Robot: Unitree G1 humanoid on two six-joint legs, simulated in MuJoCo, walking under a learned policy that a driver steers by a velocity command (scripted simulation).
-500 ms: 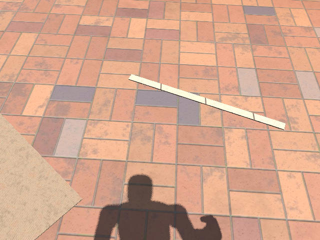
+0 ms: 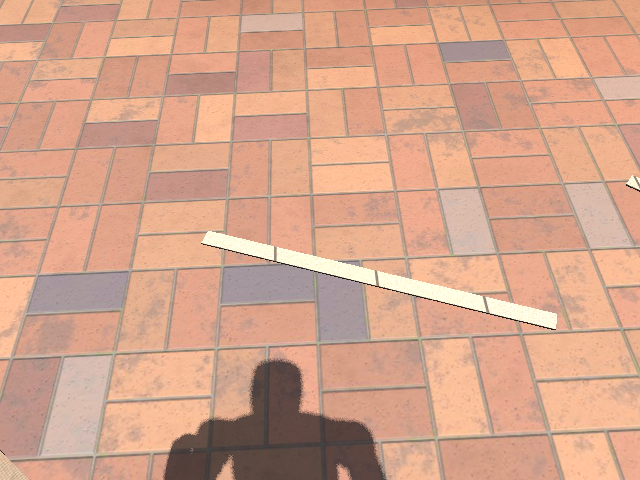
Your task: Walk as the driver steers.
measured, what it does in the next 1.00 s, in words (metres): walks ahead, turning right: left foot, then right foot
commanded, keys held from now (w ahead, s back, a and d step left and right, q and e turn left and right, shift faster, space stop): w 0.40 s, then w+e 0.30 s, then e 0.30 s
